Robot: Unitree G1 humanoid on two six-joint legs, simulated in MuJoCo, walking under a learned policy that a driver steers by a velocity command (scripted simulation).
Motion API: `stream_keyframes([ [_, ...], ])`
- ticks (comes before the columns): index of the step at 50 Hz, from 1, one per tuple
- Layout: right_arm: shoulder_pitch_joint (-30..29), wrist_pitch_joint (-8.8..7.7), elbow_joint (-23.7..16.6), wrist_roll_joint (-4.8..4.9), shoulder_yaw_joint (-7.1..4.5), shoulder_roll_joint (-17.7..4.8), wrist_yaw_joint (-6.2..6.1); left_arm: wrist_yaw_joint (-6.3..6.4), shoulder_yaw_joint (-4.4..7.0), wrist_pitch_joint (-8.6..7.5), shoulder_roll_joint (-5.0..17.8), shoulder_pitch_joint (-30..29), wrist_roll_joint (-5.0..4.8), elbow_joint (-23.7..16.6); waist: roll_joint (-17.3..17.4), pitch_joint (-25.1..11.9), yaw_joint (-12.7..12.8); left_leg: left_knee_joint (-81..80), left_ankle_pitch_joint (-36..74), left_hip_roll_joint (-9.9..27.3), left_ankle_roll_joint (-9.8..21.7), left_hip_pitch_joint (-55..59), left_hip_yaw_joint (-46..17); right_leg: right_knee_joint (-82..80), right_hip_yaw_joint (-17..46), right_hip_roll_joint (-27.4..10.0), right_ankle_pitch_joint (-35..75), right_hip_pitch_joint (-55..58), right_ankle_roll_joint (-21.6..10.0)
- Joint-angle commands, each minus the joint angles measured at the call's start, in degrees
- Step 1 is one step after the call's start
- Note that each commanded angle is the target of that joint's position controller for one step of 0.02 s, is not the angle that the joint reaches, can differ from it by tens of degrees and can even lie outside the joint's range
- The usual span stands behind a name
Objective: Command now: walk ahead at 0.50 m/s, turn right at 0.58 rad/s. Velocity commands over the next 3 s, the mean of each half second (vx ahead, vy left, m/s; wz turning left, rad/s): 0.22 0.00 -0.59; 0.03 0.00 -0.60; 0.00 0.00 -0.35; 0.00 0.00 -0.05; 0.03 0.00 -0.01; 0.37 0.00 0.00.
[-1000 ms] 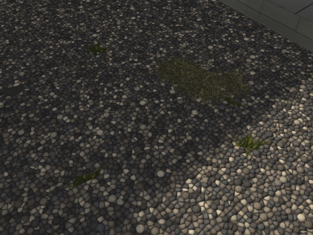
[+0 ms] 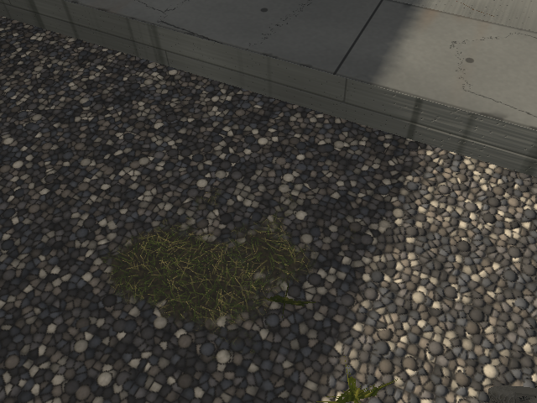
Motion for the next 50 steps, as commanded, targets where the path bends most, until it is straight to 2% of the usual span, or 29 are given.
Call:
stream_keyframes([
  [1, -4.58, -0.64, -4.03, 0.47, -0.13, -2.15, 0.44, 1.03, 2.76, -0.45, 10.25, -0.82, -0.36, -3.7, -6.29, -2.69, 0.46, -11.62, 10.77, -4.4, -1.02, 8.62, 3.26, -5.83, 8.13, -10.18, 9.36, -5.68, -7.74],
  [3, -6.9, -1.03, -4.91, 0.72, -0.52, -3.38, 0.83, 1.32, 2.95, 0.25, 10.6, 1.1, -0.5, -2.75, -6.94, -2.3, 1.13, -15.84, 12.03, -6.26, -0.61, 10.39, 2.76, -2.65, 10.22, -10.71, 12.66, -4.23, -6.61],
  [5, -6.01, -1.42, -4.88, 0.56, -1.3, -5.12, 1.24, 1.79, 2.96, 1.1, 10.03, 1.84, -0.56, -2.48, -7.93, -3.72, 0.31, -18.98, 10.31, -7.21, 0.64, 12.03, 1.24, 2.66, 13.6, -11.42, 14.82, -0.21, -4.88],
  [7, -1.88, -1.79, -3.83, 0.39, -2.06, -6.29, 1.31, 2.24, 2.97, 1.67, 9.41, -0.61, -0.36, -3.6, -9.22, -5.34, -2.39, -21.07, 8.91, -7.07, 2.78, 16.25, 0.91, 8.73, 16.35, -11.19, 16.84, 1.56, -2.73],
  [8, 1.81, -2.03, -3.02, -0.18, -2.44, -6.91, 1.01, 2.25, 2.59, 1.73, 8.07, -2.18, -0.36, -4.56, -8.49, -7.36, -4.74, -24.32, 13.91, -5.73, 4.31, 22.4, 1.56, 14.28, 15.17, -8.49, 17.12, 0.51, -0.59],
  [9, 7.17, -2.11, -2.92, -1.36, -3.01, -9.93, 0.55, 2.17, 1.48, 1.57, 4.71, -1.84, 0.49, -6.16, -2.6, -14.75, -6.44, -21.6, 27.22, 3.45, 7.79, 35.86, -5.37, 27.75, 11.68, -4.75, 6.21, -5.12, 2.04],
  [10, 8.93, -1.1, -3.27, -2.27, -2.96, -11.53, 0.36, 1.92, 0.47, 1.43, 0.86, 10.9, 0.84, -5.11, 13.31, -22.63, -1.35, -18.57, 44.65, 19.08, 17.51, 52.91, -22.98, 44.9, 6.87, 2.75, -33.54, -19.71, 5.67],
  [11, 9.59, 0.09, -2.61, -0.16, -3.29, -10.7, 0.8, 1.68, 1.23, 1.57, 7.38, 14.37, -0.5, -4.55, 15.44, -25.84, -1.46, -21.84, 27.02, 22.58, 20.77, 52.95, -33.47, 53.95, 5.71, -1.73, -30.07, -25.63, 6.88],
  [12, 6.82, 0.83, -4.18, 0.03, -2.27, -6.46, 0.41, 1.99, 2.42, 2.47, 10.9, 7.66, -1.05, -4.49, 8.5, -18.63, -3.69, -24.35, 16.82, 18.03, 18.46, 47.14, -26.06, 57.18, 4.25, -4.06, -24.58, -28.55, 8.43],
  [13, 3.79, 1.72, -4.35, -0.2, -1.44, -4.42, 0.05, 2.41, 2.81, 3.58, 11.71, 2.35, -0.82, -5.6, 4.49, -13.61, -4.1, -25.68, 12.62, 14.8, 16.29, 40.4, -18.42, 56.34, 1.79, -5.55, -20.49, -28.94, 9.2],
  [14, 1.39, 2.35, -4.43, -0.29, -0.92, -3.52, -0.11, 2.7, 3.1, 4.69, 11.49, 0.38, -0.47, -6.13, 3.74, -9.77, -3.48, -27.0, 11.99, 12.18, 15.74, 33.94, -13.24, 55.29, 1.02, -7.04, -18.63, -27.44, 9.83],
  [16, -0.68, 2.72, -3.42, -0.9, -1.25, -4.63, -0.43, 2.71, 2.61, 5.9, 8.12, 1.03, -0.54, -6.79, 6.65, -5.83, -1.68, -30.71, 10.9, 8.33, 15.21, 24.27, -5.23, 49.81, -1.69, -8.15, -15.84, -21.64, 9.92],
  [18, -0.44, 2.6, -2.4, -0.97, -1.67, -5.29, -0.65, 2.78, 2.11, 5.91, 5.91, 0.59, -0.24, -7.39, 7.29, -6.52, -1.87, -31.67, 15.75, 8.75, 16.7, 24.87, -1.85, 44.73, -3.21, -8.37, -14.52, -20.5, 10.05],
  [20, -0.19, 2.86, -1.63, -0.44, -2.19, -6.38, -0.94, 2.44, 1.8, 5.79, 5.49, -1.46, 0.24, -8.46, 6.03, -8.72, -2.46, -31.58, 19.23, 11.06, 18.15, 27.61, -0.59, 40.01, -3.18, -9.76, -12.0, -19.98, 9.93],
  [22, -1.29, 3.53, -1.42, -0.04, -2.52, -7.25, -1.08, 1.83, 1.66, 5.88, 5.53, -3.06, 0.23, -9.15, 5.35, -9.76, -2.73, -32.12, 16.9, 11.82, 18.25, 27.68, 1.53, 35.28, -3.86, -10.44, -8.74, -17.4, 9.45],
  [27, -1.4, 4.65, -0.05, 0.91, -3.23, -9.31, -0.42, 0.33, 2.0, 6.5, 6.68, -6.5, 0.15, -10.95, 6.16, -7.44, -3.62, -31.76, 8.96, 12.79, 16.64, 27.47, 5.11, 24.51, -6.99, -9.84, -7.45, -12.1, 7.08],
  [30, -1.54, 5.19, 1.12, 2.32, -3.46, -9.87, -0.29, -0.39, 2.55, 6.49, 6.79, -4.95, 0.27, -10.74, 5.45, -7.28, -1.74, -26.08, 6.66, 12.19, 12.79, 27.93, 7.63, 11.63, -9.44, -7.83, -2.19, -5.66, 4.08],
  [31, 0.82, 5.36, 2.32, 2.35, -3.15, -8.32, -0.19, -0.09, 3.23, 6.39, 8.2, -3.23, 0.51, -10.07, 3.3, -7.43, -1.51, -21.52, 3.06, 10.14, 9.58, 25.19, 9.82, 6.89, -8.17, -6.95, 2.31, -0.52, 2.28],
  [32, 2.87, 5.49, 2.69, 0.99, -2.37, -5.32, 0.11, 0.81, 4.68, 6.18, 13.25, -1.15, 0.5, -10.17, -8.28, -7.28, -2.12, -8.45, -7.24, 4.5, 4.19, 16.44, 15.33, 1.03, 4.23, -14.96, 17.5, 6.77, -1.58],
  [33, 0.51, 5.4, -0.78, -1.19, -1.57, -3.98, -0.05, 1.44, 5.33, 5.74, 18.58, -2.15, 1.28, -12.12, -21.2, -6.2, -2.73, 6.53, -29.56, -4.4, -0.98, 0.02, 14.94, 0.62, 23.36, -27.55, 29.04, 10.39, -12.84],
  [34, -3.88, 5.2, -1.29, -0.51, -2.46, -6.4, -0.48, 1.0, 4.78, 4.39, 15.98, -0.72, 2.56, -11.89, -14.13, -9.62, 1.4, 16.49, -31.06, -5.04, -0.79, -1.18, 5.15, -0.34, 23.47, -27.83, 27.31, 7.76, -16.49],
  [35, -3.72, 5.34, -1.19, 0.83, -2.82, -7.03, -0.57, 0.89, 4.14, 3.32, 14.57, -2.78, 2.49, -11.42, -11.49, -8.55, -0.38, 18.91, -26.31, -4.07, 0.19, -1.77, 3.08, -0.38, 18.28, -24.8, 24.5, 6.73, -13.75],
  [36, -2.13, 5.48, 0.01, 0.95, -3.07, -7.01, -0.95, 1.09, 3.89, 2.9, 13.14, -6.15, 1.44, -11.6, -8.8, -7.8, -2.12, 17.99, -21.45, -3.33, 0.58, -1.86, 2.37, 0.2, 14.6, -21.67, 21.27, 5.94, -10.28],
  [37, -1.81, 5.62, 0.53, 0.37, -3.33, -7.63, -1.36, 1.37, 3.26, 2.99, 11.51, -8.49, 0.53, -11.98, -8.3, -7.5, -2.77, 16.8, -18.45, -3.11, 0.39, -1.69, 2.07, 0.55, 13.13, -20.4, 21.33, 5.27, -8.45],
  [39, -0.57, 5.57, 0.83, 0.15, -3.34, -7.01, -1.23, 1.92, 2.6, 3.43, 10.71, -9.73, 0.77, -12.54, -8.76, -8.92, -3.93, 17.48, -14.57, -4.75, -0.5, 2.73, 2.69, 1.03, 11.25, -18.32, 25.42, 2.6, -8.21],
  [41, -0.53, 5.5, 0.8, 0.7, -2.91, -5.72, -1.04, 2.2, 2.65, 3.63, 10.81, -9.18, 0.88, -12.47, -8.6, -9.4, -3.67, 12.0, -12.71, -5.49, -1.05, 3.72, 2.61, 1.38, 11.2, -17.3, 24.41, 3.61, -8.16],
  [44, -2.48, 5.39, 0.11, 0.76, -2.24, -4.45, -0.71, 2.49, 3.12, 4.09, 11.86, -8.26, 0.61, -12.23, -9.33, -9.06, -2.4, 2.6, -12.29, -6.32, -1.41, 6.45, 1.79, 2.29, 13.61, -16.83, 19.9, 3.7, -8.16],
  [47, -2.49, 5.18, -0.14, 1.09, -2.26, -4.91, -0.18, 2.12, 3.39, 4.54, 12.5, -8.59, 0.71, -12.41, -10.47, -8.55, -1.86, -3.34, -13.31, -7.42, -0.95, 11.05, 1.37, 2.63, 17.3, -16.59, 16.55, 0.99, -8.47],
  [50, -1.57, 4.67, -0.4, 1.38, -2.51, -5.42, 0.41, 1.59, 3.39, 4.84, 12.3, -9.38, 0.3, -12.46, -11.25, -8.2, -1.92, -9.4, -14.08, -8.26, -0.02, 14.24, 0.98, 3.69, 21.63, -15.85, 16.24, 0.89, -7.96],
])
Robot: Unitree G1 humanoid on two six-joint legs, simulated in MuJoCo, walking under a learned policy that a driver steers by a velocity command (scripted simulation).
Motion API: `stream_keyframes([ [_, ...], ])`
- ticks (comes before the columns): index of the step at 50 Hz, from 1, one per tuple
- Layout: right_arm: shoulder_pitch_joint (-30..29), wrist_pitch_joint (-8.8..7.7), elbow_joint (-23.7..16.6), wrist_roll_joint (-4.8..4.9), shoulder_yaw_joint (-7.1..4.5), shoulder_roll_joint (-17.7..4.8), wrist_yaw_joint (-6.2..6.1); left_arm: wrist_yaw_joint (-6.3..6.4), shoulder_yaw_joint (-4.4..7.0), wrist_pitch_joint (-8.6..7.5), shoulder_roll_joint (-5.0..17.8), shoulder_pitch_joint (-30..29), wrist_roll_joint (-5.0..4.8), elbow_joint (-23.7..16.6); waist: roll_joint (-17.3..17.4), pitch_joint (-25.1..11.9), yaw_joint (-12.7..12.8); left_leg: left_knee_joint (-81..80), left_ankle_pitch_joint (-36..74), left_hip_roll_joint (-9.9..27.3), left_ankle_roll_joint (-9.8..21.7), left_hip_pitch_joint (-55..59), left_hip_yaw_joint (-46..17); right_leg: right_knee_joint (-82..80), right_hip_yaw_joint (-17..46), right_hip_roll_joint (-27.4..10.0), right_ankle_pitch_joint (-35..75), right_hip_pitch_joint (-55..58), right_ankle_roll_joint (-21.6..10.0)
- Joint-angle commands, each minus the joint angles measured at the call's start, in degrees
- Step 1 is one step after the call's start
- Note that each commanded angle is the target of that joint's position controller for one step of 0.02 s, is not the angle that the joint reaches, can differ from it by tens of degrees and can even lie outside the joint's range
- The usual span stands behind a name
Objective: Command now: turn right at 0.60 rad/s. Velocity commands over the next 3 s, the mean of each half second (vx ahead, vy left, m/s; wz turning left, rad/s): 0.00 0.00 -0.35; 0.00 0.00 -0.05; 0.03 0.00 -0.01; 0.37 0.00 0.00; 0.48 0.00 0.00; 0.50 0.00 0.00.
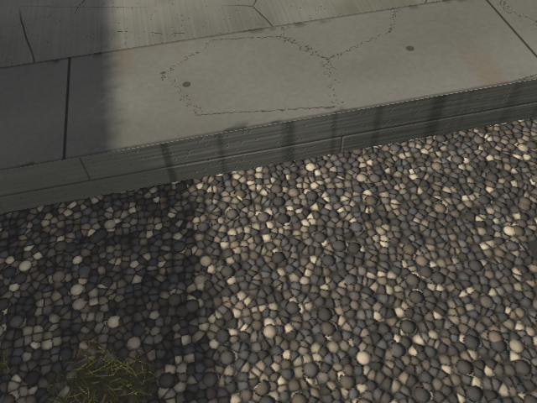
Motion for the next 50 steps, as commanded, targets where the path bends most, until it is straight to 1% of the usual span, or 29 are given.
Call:
stream_keyframes([
  [1, 0.1, -1.39, -4.12, 0.26, -1.52, -5.47, 0.54, -0.13, 3.04, -0.33, 10.01, -1.61, -0.46, -4.0, -10.05, -8.1, -0.39, -7.35, 0.47, -0.87, 1.07, 1.64, 0.0, -4.94, 18.99, -13.66, 17.8, 9.34, -10.43],
  [2, 1.84, -1.66, -3.71, 0.2, -1.67, -5.38, 0.73, -0.04, 2.97, -0.17, 9.76, -2.7, -0.86, -4.18, -9.85, -8.3, -1.67, -13.12, 4.11, -0.92, 1.8, 4.83, 0.43, -3.71, 19.22, -12.44, 17.06, 8.66, -9.22],
  [3, 3.96, -1.87, -3.04, -0.06, -1.97, -5.7, 0.74, 0.17, 2.8, -0.02, 9.22, -3.4, -1.29, -4.33, -9.1, -8.41, -2.93, -20.04, 11.01, 0.0, 2.81, 9.84, 0.88, -2.14, 18.43, -10.58, 13.63, 6.37, -7.12],
  [4, 5.78, -1.78, -2.94, -0.82, -2.78, -8.74, 0.44, 0.33, 2.27, -0.05, 7.1, -1.63, -0.95, -4.32, -3.94, -9.73, -2.27, -22.27, 15.63, 7.73, 5.66, 16.85, -4.82, 3.49, 14.94, -7.25, 3.1, 0.72, -3.91],
  [5, 4.05, -1.18, -3.17, -1.83, -3.74, -13.99, 0.04, 0.32, 1.75, -0.36, 4.87, 0.93, -0.82, -5.23, 12.92, -7.33, 1.14, -24.09, 26.58, 19.39, 13.73, 20.1, -18.32, 14.22, 2.9, 2.68, -17.48, -11.67, 0.15],
  [6, 3.93, -1.52, -4.09, -2.84, -3.11, -11.11, 0.08, 0.53, 3.19, -0.95, 9.68, 1.0, 0.24, -4.47, 13.43, -6.95, -0.79, -25.31, 30.0, 25.98, 21.41, 16.33, -25.16, 28.42, 0.76, 1.6, -25.77, -13.98, 3.26],
  [7, 1.33, -1.72, -5.02, -2.46, -2.12, -8.4, -0.21, 0.42, 4.26, -0.94, 12.07, 2.13, -0.05, -3.05, 8.93, -5.95, 0.28, -24.74, 29.1, 23.92, 21.0, 14.35, -20.59, 35.68, 1.43, -0.14, -22.41, -13.45, 4.23],
  [8, -1.11, -1.62, -5.28, -1.64, -1.71, -6.74, -0.48, 0.49, 4.33, -0.55, 11.13, 2.9, -0.19, -1.61, 7.0, -4.8, 1.27, -23.84, 26.54, 19.65, 18.18, 13.69, -15.14, 38.26, 0.92, -0.44, -19.12, -13.42, 5.19],
  [9, -1.86, -1.53, -5.39, -0.66, -1.39, -5.85, -0.69, 0.7, 3.98, -0.07, 9.4, 3.21, -0.08, -0.91, 6.85, -3.9, 1.01, -23.35, 25.21, 17.11, 16.5, 14.46, -11.88, 39.76, 0.79, -0.35, -16.53, -14.6, 6.11],
  [10, -1.34, -1.4, -5.18, -0.3, -1.06, -5.56, -0.9, 0.67, 3.44, 0.2, 7.63, 2.98, -0.15, -0.73, 6.96, -3.48, 0.43, -23.11, 27.23, 16.16, 16.47, 14.85, -9.95, 40.17, 0.52, -0.22, -15.0, -14.82, 6.84],
  [11, -0.38, -1.15, -4.85, -0.4, -0.98, -5.68, -1.02, 0.57, 2.93, 0.21, 6.24, 2.21, -0.35, -0.95, 7.12, -3.41, -0.09, -23.29, 28.43, 14.9, 16.6, 14.96, -7.69, 38.25, -0.88, -0.11, -14.08, -13.94, 7.32],
  [13, 1.6, -0.77, -4.21, -0.72, -0.97, -5.78, -1.21, 0.53, 2.02, -0.05, 4.39, -0.1, -0.5, -1.72, 8.49, -4.7, -1.58, -22.69, 29.77, 14.43, 16.99, 18.5, -5.97, 30.46, -2.73, -1.19, -13.47, -12.76, 7.85],
  [15, 1.62, -0.41, -3.88, -0.63, -1.06, -6.48, -1.1, 0.29, 1.01, -0.19, 2.64, -1.22, 0.01, -2.05, 10.06, -6.16, -2.23, -21.88, 30.39, 14.35, 16.81, 18.75, -4.48, 20.41, -4.98, -3.36, -14.2, -6.99, 7.86],
  [16, 1.89, -0.2, -3.64, -0.46, -1.24, -7.24, -0.91, 0.1, 0.59, -0.26, 2.06, -1.73, 0.08, -2.16, 11.02, -6.3, -2.75, -21.78, 30.83, 14.56, 16.9, 17.9, -4.21, 15.63, -6.47, -3.98, -14.51, -3.89, 7.65],
  [18, 3.41, 0.17, -2.84, 0.13, -1.44, -8.5, -0.6, -0.14, 0.82, -0.34, 3.21, -0.81, -0.29, -1.34, 11.6, -6.29, -3.18, -20.9, 31.08, 15.06, 17.02, 17.26, -5.05, 7.31, -8.72, -3.64, -11.16, 0.58, 7.14],
  [19, 3.14, 0.27, -2.6, 0.56, -1.24, -8.44, -0.51, -0.27, 0.93, -0.39, 3.29, 1.04, -0.28, -0.27, 10.85, -6.08, -2.08, -19.83, 30.58, 14.66, 16.37, 16.23, -4.77, 0.4, -9.58, -3.32, -5.88, 3.97, 6.29],
  [20, 3.42, 0.2, -2.15, 1.01, -0.85, -7.73, -0.46, -0.4, 0.91, -0.47, 3.17, 2.95, -0.06, 0.91, 9.81, -5.66, -0.93, -18.89, 29.28, 13.96, 14.89, 14.34, -4.23, -8.12, -10.24, -2.86, 1.06, 8.61, 4.9],
  [21, 6.11, -0.35, -1.03, 0.98, -0.32, -6.55, -0.29, -0.3, 1.0, -0.5, 4.54, 2.94, 0.34, 0.84, 7.53, -5.85, -1.22, -18.44, 25.32, 13.03, 11.59, 10.99, -3.7, -11.89, -7.26, -4.62, 7.09, 14.22, 3.1],
  [22, 7.2, -1.2, -1.21, -0.86, 0.56, -4.45, 0.19, 0.22, 1.43, -0.42, 7.8, 3.75, 0.75, 0.3, -0.38, -8.56, -2.48, -13.41, 17.23, 9.73, 7.12, 6.61, -0.2, -9.96, 1.19, -12.12, 20.5, 20.67, 0.78],
  [23, 8.26, -1.86, -1.58, -1.66, 1.46, -1.36, 0.36, 0.12, 1.18, -0.44, 8.18, 0.16, 1.69, 0.66, -11.52, -8.57, -5.72, -15.0, 4.47, 5.47, 3.28, 7.62, 4.57, -7.32, 4.49, -16.32, 19.18, 14.02, -4.48],
  [24, 4.85, -1.8, -1.19, -2.16, 1.25, -3.82, 0.08, -0.51, 0.26, -0.95, 3.96, -2.01, 1.71, -0.36, -8.31, -7.25, -3.17, -15.4, 5.82, 5.46, 1.38, 10.78, 4.18, -8.2, 3.9, -14.54, 10.88, 10.35, -5.65],
  [25, 3.23, -1.75, -1.11, -2.0, 1.06, -4.52, 0.11, -0.84, -0.23, -1.41, 2.54, -1.64, 2.17, 0.49, -7.25, -6.12, -2.62, -16.05, 9.02, 5.2, 0.9, 11.36, 4.47, -8.54, 2.6, -12.37, 5.19, 9.43, -3.95],
  [26, 2.9, -1.56, -0.45, -1.7, 1.0, -4.71, -0.15, -0.91, 0.0, -1.76, 3.58, -0.98, 2.26, 0.99, -6.7, -5.04, -1.99, -15.67, 10.39, 4.97, 0.8, 11.73, 4.96, -8.77, 1.54, -10.72, 2.92, 8.52, -2.61],
  [27, 3.48, -1.21, -0.11, -1.62, 0.93, -5.08, -0.35, -1.0, -0.05, -2.19, 3.94, -0.94, 2.01, 1.4, -7.08, -3.47, -2.0, -16.03, 11.46, 5.15, 0.8, 11.41, 4.61, -9.05, 1.67, -10.62, 2.96, 7.52, -2.05],
  [29, 4.39, -1.07, 0.79, -1.29, 1.03, -4.95, -0.52, -0.83, -0.44, -2.63, 3.28, 0.02, 1.74, 2.34, -6.63, -2.22, -2.23, -16.85, 12.44, 5.5, 1.1, 11.93, 4.25, -8.82, 1.09, -10.02, 4.0, 6.48, -1.45],
  [34, 5.78, -1.18, 3.64, -1.13, 1.06, -4.72, -0.91, -0.59, -0.73, -2.68, 2.62, 0.04, 1.53, 3.66, -3.47, -1.79, -2.12, -17.89, 13.45, 5.77, 0.67, 12.66, 4.35, -8.45, 0.41, -9.06, 4.68, 6.71, -1.39],
  [38, 6.42, -1.24, 5.6, -1.02, 0.99, -4.96, -1.26, -0.58, -0.75, -2.74, 2.24, 0.08, 1.36, 5.19, -1.96, -2.25, -2.14, -18.36, 14.42, 6.0, 0.38, 13.34, 4.38, -8.01, -0.38, -8.35, 6.93, 7.44, -1.33],
  [44, 7.12, -1.2, 8.23, -0.83, 0.96, -5.24, -1.72, -0.51, -0.62, -2.75, 2.01, 0.67, 1.08, 8.26, -1.1, -2.87, -2.2, -18.57, 15.28, 6.08, 0.4, 14.06, 4.63, -7.32, -1.77, -7.4, 9.98, 8.33, -1.1],
  [50, 7.77, -0.95, 10.62, -0.69, 1.03, -5.13, -2.11, -0.25, -0.57, -2.73, 2.03, 1.58, 0.85, 11.86, -0.95, -2.51, -2.24, -18.73, 15.45, 5.87, 0.71, 14.22, 5.0, -6.95, -3.0, -6.58, 11.06, 8.46, -0.65],
])
Over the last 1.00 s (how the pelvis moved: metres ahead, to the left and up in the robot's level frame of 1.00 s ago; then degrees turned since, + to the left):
0.19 0.01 -0.01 -36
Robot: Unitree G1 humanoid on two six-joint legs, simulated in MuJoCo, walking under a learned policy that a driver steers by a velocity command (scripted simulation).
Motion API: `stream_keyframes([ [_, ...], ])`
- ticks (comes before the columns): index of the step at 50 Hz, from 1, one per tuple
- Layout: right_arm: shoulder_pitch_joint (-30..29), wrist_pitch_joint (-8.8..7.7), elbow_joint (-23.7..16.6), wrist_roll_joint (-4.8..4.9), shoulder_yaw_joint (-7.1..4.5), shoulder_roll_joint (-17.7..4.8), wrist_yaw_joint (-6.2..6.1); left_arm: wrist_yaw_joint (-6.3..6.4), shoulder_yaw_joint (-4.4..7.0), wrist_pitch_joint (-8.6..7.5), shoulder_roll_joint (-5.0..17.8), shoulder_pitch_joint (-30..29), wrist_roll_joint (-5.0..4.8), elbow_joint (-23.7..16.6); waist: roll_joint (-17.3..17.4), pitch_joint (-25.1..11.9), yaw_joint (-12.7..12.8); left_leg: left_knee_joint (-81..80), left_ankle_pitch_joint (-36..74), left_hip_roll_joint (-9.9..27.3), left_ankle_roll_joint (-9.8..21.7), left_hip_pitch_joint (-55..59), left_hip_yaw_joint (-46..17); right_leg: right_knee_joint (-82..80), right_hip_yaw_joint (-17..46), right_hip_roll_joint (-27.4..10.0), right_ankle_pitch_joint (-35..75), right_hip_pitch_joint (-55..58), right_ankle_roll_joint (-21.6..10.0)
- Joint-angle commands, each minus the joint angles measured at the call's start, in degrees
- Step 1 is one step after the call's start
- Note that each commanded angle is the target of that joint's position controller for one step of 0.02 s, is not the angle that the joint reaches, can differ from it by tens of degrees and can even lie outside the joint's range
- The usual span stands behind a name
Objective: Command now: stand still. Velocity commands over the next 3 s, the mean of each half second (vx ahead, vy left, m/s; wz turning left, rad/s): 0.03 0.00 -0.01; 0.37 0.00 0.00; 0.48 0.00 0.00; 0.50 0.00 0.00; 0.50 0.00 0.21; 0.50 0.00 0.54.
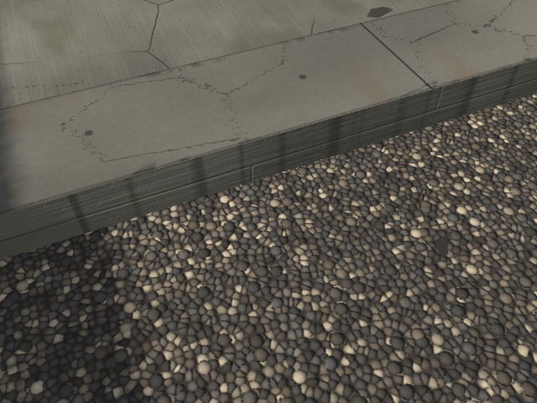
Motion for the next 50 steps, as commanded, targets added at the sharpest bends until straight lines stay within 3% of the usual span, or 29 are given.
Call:
stream_keyframes([
  [1, 0.54, -0.42, -1.19, 0.08, -1.28, -6.62, -0.39, 0.32, 1.51, -0.7, 6.49, -0.34, -0.13, -1.42, -0.79, -1.77, -0.01, -2.31, 8.62, -0.13, 0.48, 0.81, 0.26, -4.91, 3.69, -4.09, 15.38, -0.71, -1.28],
  [19, 2.93, -0.01, 3.82, 0.23, -0.72, -4.61, -0.95, 0.95, 0.77, -0.56, 6.03, 1.28, -0.52, 7.59, -0.24, -0.04, 0.29, -2.58, 7.83, -1.12, 1.22, 0.16, 1.07, -4.96, 1.74, -2.9, 13.19, -1.4, -0.32],
  [21, 4.17, 0.18, 4.77, 0.65, -0.62, -3.77, -1.09, 1.2, 0.98, -0.25, 6.49, 2.46, -0.95, 8.71, -1.33, -0.55, 0.66, -0.11, -5.14, -3.5, 1.84, -0.93, 3.69, -5.88, 1.53, -1.96, -4.66, -1.81, -1.49],
  [22, 3.49, 0.14, 4.39, 0.94, -0.64, -3.62, -1.18, 1.27, 1.36, -0.15, 7.59, 2.78, -1.28, 8.76, -2.55, 1.34, 1.18, 2.41, -12.28, -4.52, 2.54, -3.63, 4.7, -7.13, 3.19, -2.71, -17.2, -3.98, -2.88],
  [24, 1.24, -0.86, 2.84, 0.93, -0.38, -2.5, -0.99, 1.09, 1.96, -0.8, 9.47, 4.6, -1.58, 8.72, -6.8, 6.02, 2.65, 9.16, -16.24, -5.42, 3.58, -10.91, 5.15, -12.46, 11.88, -8.38, -31.07, -6.54, -6.64],
  [25, 0.76, -1.76, 2.17, 1.14, -0.07, -1.15, -0.56, 0.9, 2.44, -1.43, 10.89, 6.35, -1.81, 9.15, -10.31, 6.75, 3.19, 14.31, -13.71, -5.4, 4.19, -13.59, 4.89, -15.65, 18.6, -12.87, -34.09, -5.79, -9.32],
  [27, 0.83, -3.66, 1.4, 1.95, -0.08, -1.09, 0.6, 0.71, 2.68, -2.69, 10.97, 5.56, -2.02, 8.9, -11.71, 8.42, 2.36, 19.05, -13.47, -2.5, 6.8, -15.23, 0.75, -17.87, 25.67, -17.83, -31.25, -7.29, -12.42],
  [29, 5.69, -5.14, 2.75, 2.37, -0.23, -1.11, 1.62, 0.48, 2.29, -3.11, 9.45, -0.13, -2.76, 7.16, -9.72, 7.54, -1.77, 7.15, -11.48, -2.03, 9.47, -7.0, 1.2, -14.42, 19.45, -15.37, -23.44, -9.6, -9.77],
  [30, 11.29, -5.44, 5.4, 2.0, -0.73, -1.52, 1.79, 0.36, 2.04, -3.0, 8.6, -3.39, -2.86, 6.07, -6.9, 6.13, -4.42, 0.03, -4.68, -3.83, 9.4, 3.55, 2.38, -9.8, 13.15, -11.06, -17.36, -14.41, -7.24],
  [31, 17.59, -5.44, 7.63, 1.19, -1.62, -3.92, 1.82, 0.17, 1.25, -3.3, 5.71, -4.74, -2.16, 5.19, 0.72, 2.96, -6.0, -3.5, -4.04, 0.76, 9.49, 12.91, -5.72, 3.23, 5.38, -5.84, -9.29, -19.8, -4.05],
  [32, 24.44, -5.7, 8.46, 1.33, -3.38, -11.28, 2.26, 0.28, 0.58, -4.19, 2.94, -5.78, -1.6, 2.94, 16.64, 0.11, -7.23, -13.62, -11.88, 13.44, 15.47, 19.46, -28.57, 21.65, -3.66, 1.45, -10.08, -29.19, 0.05],
  [33, 23.19, -6.3, 8.11, 0.36, -2.55, -10.07, 2.69, 0.32, 1.19, -5.16, 5.16, -5.64, -2.51, 2.48, 14.68, 1.5, -5.54, -17.32, -16.29, 19.21, 19.82, 17.35, -41.02, 33.11, 1.04, 0.3, -16.2, -34.41, -0.19],
  [34, 18.43, -6.82, 6.59, 0.51, -1.58, -6.53, 2.58, -0.17, 1.36, -5.86, 5.81, -3.9, -3.39, 3.26, 8.89, 5.63, -2.84, -16.87, -15.14, 18.5, 19.18, 15.94, -36.42, 38.68, 3.08, -3.2, -11.67, -38.12, -1.39],
  [35, 15.85, -7.07, 5.45, 0.69, -1.12, -4.74, 2.68, -0.63, 1.34, -6.33, 5.59, -2.49, -3.45, 4.43, 6.68, 6.26, -1.78, -16.81, -12.03, 15.31, 17.04, 15.71, -29.4, 39.47, 2.31, -5.24, -5.95, -38.88, -2.33],
  [36, 14.45, -7.03, 4.84, 0.79, -0.94, -4.5, 2.93, -0.8, 1.69, -6.71, 6.08, -3.04, -2.96, 4.69, 5.17, 6.3, -1.38, -17.1, -6.31, 13.35, 15.24, 16.27, -24.15, 37.73, 1.28, -6.68, -1.48, -39.56, -2.77],
  [38, 15.9, -6.29, 4.98, 0.4, 0.03, -1.58, 2.87, -1.51, 2.21, -6.86, 6.12, -5.14, -1.99, 4.45, 5.8, 4.67, -1.75, -16.86, 10.01, 9.55, 12.88, 16.4, -14.64, 33.4, -0.95, -8.06, 3.64, -36.63, -2.29],
  [40, 18.34, -5.5, 5.25, 0.22, 0.16, -1.85, 2.25, -2.16, 1.72, -6.41, 3.51, -7.18, -1.8, 3.79, 5.82, 3.48, -2.16, -16.67, 19.37, 8.1, 13.19, 16.3, -9.97, 29.33, -3.26, -7.52, 6.34, -35.5, -0.78],
  [44, 18.27, -4.77, 4.21, 0.04, -0.18, -4.65, 0.93, -2.56, 0.31, -6.1, 1.03, -17.43, -1.97, -0.38, 5.15, 5.9, -3.52, -19.97, 19.12, 6.37, 13.34, 8.85, -5.3, 12.68, -5.99, -5.09, 14.51, -29.12, 1.16],
  [47, 20.11, -4.9, 4.92, 0.72, -0.72, -5.47, 0.7, -3.15, 0.11, -6.08, 2.2, -21.32, -2.36, -2.22, 5.97, 7.6, -3.61, -21.34, 18.81, 8.01, 13.79, 8.79, -4.45, 6.55, -6.21, -4.19, 17.6, -25.79, 0.33],
  [50, 19.12, -4.59, 4.96, 1.21, -1.45, -6.06, 0.64, -3.76, 0.68, -6.52, 4.39, -21.43, -2.41, -3.4, 5.98, 6.41, -1.07, -17.57, 28.72, 10.28, 12.65, 14.35, -3.29, 2.85, -5.19, -3.62, 16.18, -23.13, -2.28],
])
Over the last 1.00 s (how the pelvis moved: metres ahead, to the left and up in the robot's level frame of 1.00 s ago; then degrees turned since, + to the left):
0.00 -0.02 0.00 -9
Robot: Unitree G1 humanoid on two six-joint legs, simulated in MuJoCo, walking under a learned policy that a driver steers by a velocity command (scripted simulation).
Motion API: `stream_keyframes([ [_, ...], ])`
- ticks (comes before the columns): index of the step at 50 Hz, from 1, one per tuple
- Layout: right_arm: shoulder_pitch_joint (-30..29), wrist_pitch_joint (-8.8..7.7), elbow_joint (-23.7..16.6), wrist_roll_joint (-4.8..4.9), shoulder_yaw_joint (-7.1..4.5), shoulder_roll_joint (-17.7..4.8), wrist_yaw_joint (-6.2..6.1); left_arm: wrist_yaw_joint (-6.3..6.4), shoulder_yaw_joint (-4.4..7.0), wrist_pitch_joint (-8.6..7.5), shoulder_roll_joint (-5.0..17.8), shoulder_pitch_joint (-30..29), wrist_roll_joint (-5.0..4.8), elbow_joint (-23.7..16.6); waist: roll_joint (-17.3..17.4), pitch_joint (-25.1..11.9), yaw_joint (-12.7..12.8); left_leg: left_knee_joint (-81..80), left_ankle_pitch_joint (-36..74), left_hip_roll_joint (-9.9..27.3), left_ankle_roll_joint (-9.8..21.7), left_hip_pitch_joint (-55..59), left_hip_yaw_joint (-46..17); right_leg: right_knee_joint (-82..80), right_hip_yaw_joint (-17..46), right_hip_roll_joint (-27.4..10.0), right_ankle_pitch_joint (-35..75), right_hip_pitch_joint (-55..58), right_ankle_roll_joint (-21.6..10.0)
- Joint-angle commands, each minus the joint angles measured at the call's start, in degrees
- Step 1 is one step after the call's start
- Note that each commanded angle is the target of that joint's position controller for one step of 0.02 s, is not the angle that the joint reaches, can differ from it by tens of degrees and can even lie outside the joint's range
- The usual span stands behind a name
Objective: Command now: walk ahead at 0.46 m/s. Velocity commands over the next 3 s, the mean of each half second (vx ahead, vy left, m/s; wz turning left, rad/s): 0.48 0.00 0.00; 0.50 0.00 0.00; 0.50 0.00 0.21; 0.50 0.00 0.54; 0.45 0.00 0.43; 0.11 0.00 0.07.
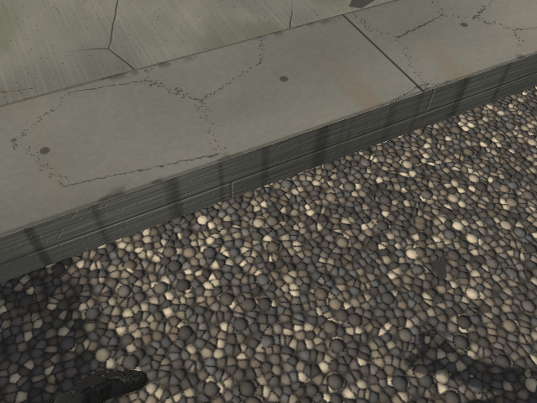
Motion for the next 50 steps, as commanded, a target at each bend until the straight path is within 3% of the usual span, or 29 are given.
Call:
stream_keyframes([
  [1, -0.02, 0.06, -1.85, 0.23, -2.6, -11.09, -0.41, -0.43, 1.62, -1.22, 6.21, -3.67, -0.05, -4.74, 8.34, 3.39, 5.4, 4.08, 44.13, 15.64, 6.51, -4.26, -4.08, -2.29, -0.68, 2.14, -1.14, 5.95, -2.58],
  [2, -0.87, 0.53, -2.19, -0.02, -2.93, -11.73, -0.41, -0.21, 2.57, -1.19, 7.94, 1.42, -0.06, -3.47, 9.51, -0.64, 8.32, 10.42, 54.85, 15.44, 5.79, -3.52, -3.23, -1.68, -1.73, 3.89, -2.59, 12.75, -3.78],
  [3, -1.79, 1.12, -2.73, -0.37, -2.83, -11.34, -0.38, 0.22, 3.98, -0.96, 10.14, 11.0, -0.27, -0.45, 9.39, -6.37, 12.95, 21.24, 60.1, 13.38, 4.4, -5.91, -1.65, -2.18, -2.52, 5.31, -2.44, 24.42, -5.43],
  [4, -2.51, 1.22, -4.02, -0.93, -2.27, -10.46, -0.27, 0.85, 5.05, -0.55, 12.72, 21.54, 0.1, 2.2, 7.15, -13.06, 17.08, 36.23, 48.77, 11.4, 2.93, -18.02, -1.37, -0.48, 5.01, -1.28, -4.66, 42.0, -8.33],
  [5, 4.59, 0.23, -4.96, -0.77, -0.03, -1.95, 0.54, 1.03, 6.05, -0.25, 17.36, 28.82, 1.37, 3.88, -8.33, -23.36, 13.44, 60.57, 11.7, 0.01, -1.11, -40.09, -1.06, -6.07, 34.62, -17.4, -20.72, 61.9, -18.52],
  [6, 2.07, -1.7, -4.38, 0.51, -0.36, -3.89, 0.97, 0.79, 4.52, -0.26, 12.73, 26.86, 1.1, 4.22, -9.27, -23.56, 14.08, 70.09, -11.67, -2.04, 0.1, -46.46, -9.82, -16.46, 47.91, -19.6, -25.74, 59.28, -18.71],
  [7, -4.09, -2.85, -7.0, 2.43, -1.77, -8.2, 1.12, 0.72, 3.54, -0.65, 10.0, 20.41, 0.67, 3.61, -8.24, -12.3, 12.19, 72.87, -8.78, 1.37, 1.37, -51.95, -9.16, -18.05, 39.13, -17.51, -24.5, 50.09, -15.49],
  [8, -7.95, -3.4, -7.99, 2.74, -1.98, -9.21, 0.78, 0.6, 2.88, -1.07, 7.96, 14.99, 0.73, 2.44, -3.19, -6.76, 10.05, 70.48, -3.16, 4.71, 2.03, -50.3, -7.71, -19.47, 30.42, -15.51, -17.8, 40.08, -13.63],
  [9, -9.43, -3.29, -8.12, 2.04, -2.47, -8.9, 0.26, 0.25, 2.38, -1.51, 6.26, 11.83, 1.34, 2.12, -0.37, -3.78, 7.93, 66.8, 0.73, 6.91, 1.94, -47.5, -6.7, -20.92, 24.15, -13.35, -11.31, 32.04, -12.34],
  [11, -6.91, -1.67, -7.66, 1.19, -2.78, -6.66, -0.14, -0.1, 1.71, -2.0, 4.3, 10.15, 2.05, 2.81, -2.47, -2.89, 4.43, 62.17, 3.52, 9.34, 1.63, -40.59, -6.83, -23.83, 16.67, -9.94, -6.91, 23.67, -11.16],
  [12, -6.55, -1.01, -7.73, 0.97, -2.7, -5.52, -0.2, -0.02, 1.74, -2.16, 4.69, 11.01, 1.84, 3.5, -2.56, -2.22, 3.9, 60.5, 3.42, 9.72, 1.24, -39.76, -6.24, -25.06, 14.91, -9.48, -5.68, 21.39, -11.69],
  [14, -10.01, -0.28, -9.6, 0.47, -2.97, -6.12, -0.42, 0.69, 1.98, -2.39, 6.62, 12.92, 1.81, 4.76, -2.47, 0.21, 3.74, 55.82, 6.43, 10.45, -0.08, -42.34, -5.33, -27.28, 12.21, -9.06, -4.6, 18.97, -12.51],
  [17, -18.35, -0.44, -12.75, -0.19, -3.06, -6.77, -0.22, 2.09, 2.29, -2.11, 8.76, 16.35, 1.74, 5.73, -1.02, 2.02, 5.67, 43.86, 16.37, 10.67, -1.71, -47.77, -4.69, -28.34, 10.13, -8.56, -2.66, 21.47, -12.07],
  [20, -25.38, -0.95, -14.57, 0.05, -2.37, -5.54, 0.65, 2.67, 2.4, -1.72, 9.95, 19.7, 1.24, 6.42, -0.73, 2.16, 8.06, 31.27, 24.75, 8.03, -1.86, -44.76, -2.13, -28.03, 6.47, -6.87, -0.91, 23.13, -10.15],
  [24, -31.79, -1.05, -17.09, 0.7, -1.96, -6.24, 1.8, 2.74, 2.67, -0.92, 10.73, 24.79, 0.4, 8.46, -0.57, 3.0, 10.09, 24.44, 23.75, 6.65, -1.11, -46.04, -2.36, -25.19, 6.92, -9.92, -1.37, 31.5, -9.57],
  [26, -32.72, -1.31, -18.21, 0.73, -2.14, -7.44, 2.43, 2.92, 3.02, -0.18, 11.24, 25.45, 0.33, 8.98, -0.88, 2.74, 9.35, 22.53, 19.54, 6.22, 0.34, -46.44, -2.75, -22.33, 7.74, -12.1, 1.27, 36.22, -8.67],
  [27, -29.69, -0.1, -17.67, -3.55, -1.71, -6.51, 3.24, 2.87, 2.13, -0.44, 8.89, 26.27, 4.93, 9.32, -2.58, 1.43, 8.09, 21.62, 17.74, 5.03, 1.16, -39.93, 0.66, -20.68, 5.69, -10.54, 6.52, 35.88, -7.19],
  [28, -25.88, 0.13, -16.51, -3.9, -2.36, -7.4, 3.2, 2.72, 2.42, -0.5, 9.49, 26.38, 5.02, 9.6, -3.64, -0.21, 6.81, 21.65, 14.19, 2.92, 2.06, -33.47, 1.96, -15.72, 5.08, -9.86, 15.01, 35.21, -6.25],
  [29, -17.48, -0.19, -14.06, -3.96, -3.18, -9.09, 2.75, 2.63, 2.56, -0.34, 10.26, 26.36, 4.75, 9.73, -2.32, -3.92, 2.71, 19.41, 11.46, 1.08, 3.54, -24.01, 2.67, -4.85, 3.06, -7.53, 21.92, 34.27, -5.12],
  [30, -6.6, -0.85, -11.23, -4.8, -4.14, -12.42, 2.12, 2.53, 2.07, -0.29, 8.96, 26.63, 4.48, 8.95, 1.24, -10.75, -1.31, 19.64, 10.36, 5.69, 5.54, -10.59, -1.96, 10.29, 0.64, -4.27, 14.27, 27.48, -3.82],
  [31, 0.08, -0.68, -9.7, -5.04, -6.41, -21.18, 1.62, 1.86, 0.46, -0.53, 2.1, 33.84, 1.48, 7.2, 19.3, -20.61, 0.42, 14.97, 5.46, 23.73, 13.03, 8.51, -29.85, 33.1, -3.39, 4.78, -13.53, 6.79, -0.69],
  [32, -2.23, 0.1, -9.73, -2.51, -6.01, -18.32, 1.84, 2.01, 1.78, -0.61, 7.77, 30.97, 2.86, 8.23, 14.59, -21.25, 0.32, 8.06, 4.18, 23.8, 13.33, 5.99, -40.69, 40.06, 4.93, 5.69, -28.83, 0.78, -1.7],
  [33, -9.1, 0.09, -10.8, -2.02, -5.05, -15.17, 1.89, 1.76, 2.23, -0.56, 8.67, 26.15, 2.81, 7.11, 9.58, -12.57, 2.73, 8.68, 2.79, 21.54, 12.01, -1.27, -30.52, 41.75, 6.05, 1.78, -24.14, -2.12, -2.57],
  [34, -13.28, -0.19, -11.43, -2.01, -3.98, -10.87, 2.06, 1.43, 1.76, -0.8, 7.35, 23.13, 2.71, 6.62, 5.22, -7.71, 3.63, 7.06, 7.02, 19.25, 11.39, -8.61, -24.34, 38.96, 5.78, -0.62, -19.26, -1.19, -2.74],
  [36, -15.21, -0.73, -10.24, -1.34, -2.83, -7.25, 1.81, 1.19, 1.43, 0.4, 5.74, 22.83, 4.1, 6.86, 6.22, -3.47, 6.49, 3.82, 13.84, 15.08, 8.79, -17.46, -15.57, 32.65, 5.1, -3.33, -16.09, 4.04, -2.19],
  [39, -12.05, -1.81, -8.03, -1.17, -2.8, -7.51, 1.87, 0.63, 0.96, 1.87, 4.22, 22.39, 4.48, 6.87, 5.99, -3.27, 7.48, 1.92, 20.98, 13.81, 9.93, -18.92, -10.93, 30.38, 3.51, -3.37, -14.0, 5.15, -1.17],
  [41, -10.2, -2.0, -6.78, -1.12, -2.87, -8.04, 1.82, 0.41, 0.78, 2.15, 4.1, 18.06, 4.46, 5.31, 5.5, -1.2, 6.96, -0.17, 19.24, 13.58, 10.68, -18.23, -9.4, 26.28, 2.65, -4.45, -10.72, 1.32, -0.23],
  [45, -7.15, -1.71, -4.91, -1.12, -2.65, -7.98, 1.57, 0.31, 0.12, 1.93, 3.25, 9.45, 3.84, 2.22, 5.09, 1.89, 5.15, -2.24, 18.47, 12.16, 10.5, -16.93, -6.45, 13.53, 0.71, -4.44, -4.97, -0.44, 1.54],
  [50, -4.08, -1.56, -2.82, -1.49, -2.7, -8.46, 1.19, 0.62, -0.16, 1.49, 3.2, 3.69, 3.25, -0.01, 6.06, 2.6, 3.74, 0.55, 24.75, 12.56, 9.03, -13.34, -4.33, 2.46, -1.38, -2.01, -3.5, 4.46, 0.59],
])
Over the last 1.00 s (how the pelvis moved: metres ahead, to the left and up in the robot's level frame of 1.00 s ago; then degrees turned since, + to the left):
0.19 0.04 -0.01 1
